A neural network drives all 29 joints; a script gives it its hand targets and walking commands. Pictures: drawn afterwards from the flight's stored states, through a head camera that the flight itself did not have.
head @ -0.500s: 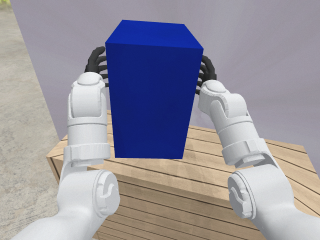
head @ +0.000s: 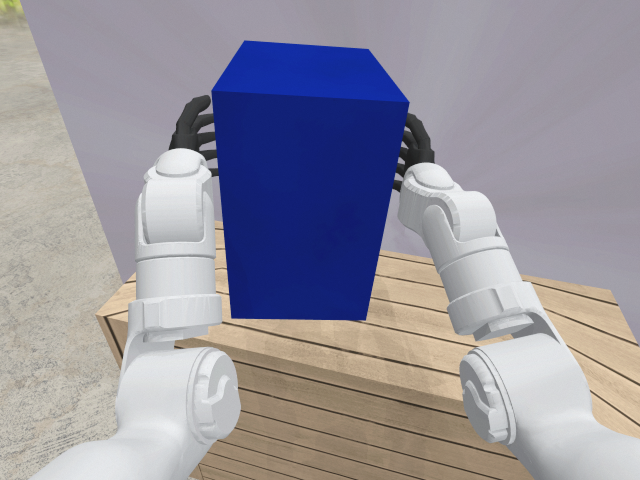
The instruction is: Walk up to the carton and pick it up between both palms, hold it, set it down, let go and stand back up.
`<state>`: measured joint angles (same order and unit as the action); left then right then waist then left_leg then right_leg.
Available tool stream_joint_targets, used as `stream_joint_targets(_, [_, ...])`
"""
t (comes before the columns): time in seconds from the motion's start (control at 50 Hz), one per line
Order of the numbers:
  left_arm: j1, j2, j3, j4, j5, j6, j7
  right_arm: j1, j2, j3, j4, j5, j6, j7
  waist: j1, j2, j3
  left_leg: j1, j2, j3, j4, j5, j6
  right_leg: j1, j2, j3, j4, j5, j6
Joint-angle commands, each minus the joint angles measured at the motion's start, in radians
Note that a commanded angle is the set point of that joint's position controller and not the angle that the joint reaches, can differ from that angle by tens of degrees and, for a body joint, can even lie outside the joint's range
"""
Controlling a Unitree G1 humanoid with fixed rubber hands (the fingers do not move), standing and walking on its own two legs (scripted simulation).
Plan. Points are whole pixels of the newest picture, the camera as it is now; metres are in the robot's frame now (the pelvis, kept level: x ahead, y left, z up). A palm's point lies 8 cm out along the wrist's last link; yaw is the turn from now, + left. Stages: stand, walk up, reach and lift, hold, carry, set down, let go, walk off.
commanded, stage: hold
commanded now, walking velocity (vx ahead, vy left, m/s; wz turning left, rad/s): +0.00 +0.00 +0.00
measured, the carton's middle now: (303, 176) +0.42 -0.01 +0.24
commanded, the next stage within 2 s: none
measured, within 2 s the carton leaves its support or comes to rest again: neither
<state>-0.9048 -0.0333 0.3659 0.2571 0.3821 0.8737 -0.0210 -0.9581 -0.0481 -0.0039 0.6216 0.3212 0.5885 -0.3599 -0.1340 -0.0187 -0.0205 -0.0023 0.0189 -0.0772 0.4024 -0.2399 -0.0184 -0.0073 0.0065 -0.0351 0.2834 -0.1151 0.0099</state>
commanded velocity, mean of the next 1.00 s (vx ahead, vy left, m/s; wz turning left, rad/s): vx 0.00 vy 0.00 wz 0.00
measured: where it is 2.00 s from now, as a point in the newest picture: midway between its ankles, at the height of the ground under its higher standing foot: outside the picture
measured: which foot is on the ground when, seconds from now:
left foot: down 0.00-1.00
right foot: down 0.00-1.00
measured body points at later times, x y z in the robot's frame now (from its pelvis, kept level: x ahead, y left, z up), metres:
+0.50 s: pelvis +0.00 +0.00 +0.00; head -0.07 +0.02 +0.44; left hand +0.39 +0.12 +0.28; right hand +0.38 -0.14 +0.26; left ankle +0.00 +0.13 -0.75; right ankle +0.04 -0.13 -0.75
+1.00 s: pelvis +0.00 +0.00 +0.00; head -0.08 +0.02 +0.44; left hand +0.39 +0.12 +0.28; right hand +0.37 -0.14 +0.26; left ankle +0.00 +0.13 -0.75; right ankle +0.04 -0.13 -0.75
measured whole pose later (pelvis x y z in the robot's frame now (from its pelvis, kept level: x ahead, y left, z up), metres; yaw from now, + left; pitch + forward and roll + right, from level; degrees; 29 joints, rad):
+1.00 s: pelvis +0.00 +0.00 +0.00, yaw +0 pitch -10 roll -2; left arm -0.88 -0.06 0.37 0.24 0.39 0.88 -0.01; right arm -0.95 -0.06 0.01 0.61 0.34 0.61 -0.36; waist -0.14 -0.01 -0.02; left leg 0.01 0.02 -0.07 0.41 -0.25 -0.01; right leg 0.01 0.01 -0.02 0.28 -0.12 0.01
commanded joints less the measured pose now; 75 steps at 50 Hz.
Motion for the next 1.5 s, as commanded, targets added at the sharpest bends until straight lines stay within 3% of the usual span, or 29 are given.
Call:
stream_joint_targets(0.0, [-0.78,-0.584,-0.398,0.014,-0.181,-0.068,-0.154,-0.862,0.633,0.235,-0.265,0.105,-0.061,0.152,-0.012,0.066,-0.344,-0.177,-0.07,0.086,-0.132,0.142,-0.035,0.252,0.08,-0.021,0.019,0.114,0.02])
stream_joint_targets(0.06, [-0.801,-0.589,-0.389,0.005,-0.181,-0.081,-0.148,-0.861,0.649,0.233,-0.235,0.101,-0.07,0.162,-0.003,0.063,-0.358,-0.181,-0.067,0.086,-0.129,0.137,-0.031,0.265,0.082,-0.024,0.026,0.121,0.024])
stream_joint_targets(0.1, [-0.781,-0.583,-0.396,-0.007,-0.194,-0.083,-0.147,-0.875,0.661,0.267,-0.291,0.129,-0.078,0.161,0.006,0.062,-0.433,-0.16,-0.076,0.092,-0.107,0.197,-0.031,0.293,0.079,-0.018,0.031,0.183,0.027])
stream_joint_targets(0.12, [-0.771,-0.573,-0.383,0.011,-0.193,-0.083,-0.148,-0.89,0.661,0.278,-0.301,0.134,-0.073,0.153,0.009,0.034,-0.441,-0.144,-0.083,0.098,-0.101,0.202,-0.023,0.298,0.078,-0.014,0.031,0.203,0.034])
stream_joint_targets(0.18, [-0.777,-0.575,-0.384,-0.027,-0.193,-0.083,-0.151,-0.891,0.669,0.288,-0.336,0.154,-0.072,0.141,0.015,0.045,-0.456,-0.125,-0.088,0.097,-0.086,0.26,-0.028,0.303,0.08,-0.015,0.036,0.252,0.036])
stream_joint_targets(0.26, [-0.757,-0.565,-0.39,-0.031,-0.19,-0.07,-0.156,-0.85,0.654,0.28,-0.318,0.15,-0.062,0.137,-0.002,0.034,-0.418,-0.117,-0.089,0.093,-0.092,0.238,-0.03,0.302,0.077,-0.011,0.027,0.246,0.036])
stream_joint_targets(0.32, [-0.783,-0.555,-0.378,0.0,-0.183,-0.075,-0.159,-0.867,0.664,0.265,-0.291,0.132,-0.061,0.138,0.007,0.018,-0.392,-0.16,-0.094,0.102,-0.112,0.14,-0.018,0.274,0.075,-0.009,0.012,0.148,0.04])
stream_joint_targets(0.36, [-0.772,-0.56,-0.361,0.029,-0.184,-0.081,-0.155,-0.893,0.681,0.284,-0.309,0.133,-0.067,0.142,0.026,-0.003,-0.399,-0.17,-0.096,0.096,-0.114,0.147,-0.004,0.275,0.066,0.002,0.01,0.165,0.043])
stream_joint_targets(0.46, [-0.816,-0.558,-0.352,0.066,-0.18,-0.085,-0.156,-0.915,0.673,0.243,-0.26,0.121,-0.065,0.145,0.015,0.03,-0.368,-0.186,-0.09,0.098,-0.125,0.087,-0.005,0.243,0.061,0.002,0.004,0.097,0.032])
stream_joint_targets(0.56, [-0.809,-0.615,-0.452,-0.066,-0.24,-0.09,-0.141,-0.887,0.671,0.276,-0.339,0.163,-0.071,0.141,-0.013,0.088,-0.5,-0.12,-0.076,0.075,-0.079,0.274,-0.049,0.285,0.091,-0.017,0.044,0.24,0.021])
stream_joint_targets(0.58, [-0.811,-0.608,-0.453,-0.039,-0.235,-0.084,-0.14,-0.88,0.661,0.266,-0.312,0.163,-0.061,0.139,-0.026,0.095,-0.463,-0.112,-0.073,0.073,-0.077,0.28,-0.052,0.27,0.09,-0.017,0.034,0.242,0.02])
stream_joint_targets(0.68, [-0.784,-0.587,-0.419,-0.004,-0.203,-0.065,-0.153,-0.813,0.625,0.221,-0.23,0.126,-0.037,0.144,-0.046,0.096,-0.361,-0.162,-0.067,0.075,-0.117,0.173,-0.051,0.249,0.081,-0.016,0.022,0.153,0.014])
stream_joint_targets(0.72, [-0.764,-0.584,-0.401,0.007,-0.196,-0.063,-0.157,-0.83,0.613,0.227,-0.243,0.132,-0.043,0.149,-0.019,0.094,-0.366,-0.178,-0.069,0.079,-0.119,0.191,-0.046,0.27,0.081,-0.017,0.021,0.166,0.017])
stream_joint_targets(0.76, [-0.715,-0.599,-0.419,-0.041,-0.199,-0.062,-0.154,-0.827,0.62,0.267,-0.308,0.152,-0.053,0.146,-0.012,0.103,-0.418,-0.127,-0.071,0.077,-0.088,0.307,-0.059,0.311,0.089,-0.019,0.041,0.268,0.017])
stream_joint_targets(0.78, [-0.744,-0.588,-0.408,-0.029,-0.193,-0.062,-0.158,-0.843,0.617,0.261,-0.297,0.164,-0.051,0.144,-0.015,0.096,-0.4,-0.126,-0.074,0.081,-0.084,0.294,-0.057,0.3,0.089,-0.019,0.035,0.252,0.026])
stream_joint_targets(0.8, [-0.745,-0.602,-0.441,-0.106,-0.212,-0.069,-0.152,-0.832,0.642,0.292,-0.36,0.176,-0.057,0.14,-0.019,0.094,-0.46,-0.105,-0.083,0.086,-0.06,0.37,-0.065,0.329,0.092,-0.016,0.047,0.332,0.027])
stream_joint_targets(0.86, [-0.741,-0.601,-0.451,-0.095,-0.21,-0.061,-0.145,-0.849,0.628,0.299,-0.373,0.19,-0.052,0.134,-0.018,0.103,-0.427,-0.079,-0.074,0.073,-0.061,0.376,-0.069,0.295,0.096,-0.021,0.042,0.307,0.021])
stream_joint_targets(1.02, [-0.77,-0.56,-0.38,-0.021,-0.174,-0.063,-0.147,-0.857,0.649,0.264,-0.282,0.131,-0.054,0.157,0.022,0.028,-0.351,-0.155,-0.076,0.092,-0.123,0.172,-0.024,0.256,0.082,-0.015,0.011,0.157,0.03])
stream_joint_targets(1.1, [-0.802,-0.575,-0.401,-0.022,-0.201,-0.082,-0.146,-0.889,0.674,0.267,-0.302,0.134,-0.068,0.157,0.01,0.049,-0.411,-0.144,-0.077,0.088,-0.112,0.171,-0.023,0.269,0.072,-0.009,0.026,0.177,0.031])
stream_joint_targets(1.12, [-0.782,-0.572,-0.382,0.022,-0.189,-0.078,-0.146,-0.892,0.657,0.261,-0.29,0.119,-0.066,0.153,0.012,0.029,-0.406,-0.135,-0.083,0.088,-0.109,0.167,-0.018,0.26,0.073,-0.008,0.017,0.172,0.035])
stream_joint_targets(1.14, [-0.797,-0.581,-0.395,-0.019,-0.203,-0.087,-0.146,-0.9,0.672,0.265,-0.329,0.131,-0.073,0.149,0.007,0.032,-0.45,-0.122,-0.079,0.09,-0.1,0.178,-0.021,0.266,0.074,-0.002,0.021,0.188,0.032])
stream_joint_targets(1.18, [-0.78,-0.578,-0.395,0.01,-0.202,-0.082,-0.147,-0.889,0.664,0.263,-0.311,0.129,-0.067,0.142,0.007,0.027,-0.427,-0.124,-0.084,0.092,-0.094,0.198,-0.026,0.264,0.083,-0.01,0.019,0.197,0.036])
stream_joint_targets(1.24, [-0.808,-0.569,-0.371,0.054,-0.183,-0.081,-0.157,-0.876,0.654,0.218,-0.23,0.103,-0.054,0.146,-0.012,0.044,-0.352,-0.173,-0.077,0.089,-0.134,0.069,-0.018,0.237,0.065,-0.002,0.001,0.075,0.027])
stream_joint_targets(1.32, [-0.786,-0.569,-0.358,0.076,-0.19,-0.085,-0.164,-0.916,0.674,0.238,-0.285,0.105,-0.067,0.143,0.005,0.016,-0.403,-0.191,-0.091,0.098,-0.12,0.103,-0.007,0.279,0.058,0.007,0.006,0.14,0.04])
stream_joint_targets(1.34, [-0.807,-0.574,-0.38,0.021,-0.205,-0.097,-0.158,-0.913,0.689,0.254,-0.305,0.125,-0.069,0.142,0.0,0.017,-0.473,-0.16,-0.086,0.091,-0.11,0.144,-0.011,0.292,0.064,0.004,0.023,0.18,0.038])
stream_joint_targets(1.42, [-0.775,-0.594,-0.407,0.006,-0.213,-0.09,-0.153,-0.89,0.668,0.269,-0.316,0.149,-0.065,0.135,-0.012,0.053,-0.443,-0.133,-0.084,0.081,-0.088,0.234,-0.032,0.275,0.075,-0.002,0.033,0.242,0.037])
stream_joint_targets(1.48, [-0.802,-0.574,-0.395,0.022,-0.199,-0.084,-0.161,-0.874,0.654,0.239,-0.273,0.138,-0.054,0.138,-0.021,0.074,-0.413,-0.153,-0.084,0.092,-0.099,0.18,-0.039,0.268,0.077,-0.006,0.015,0.177,0.027])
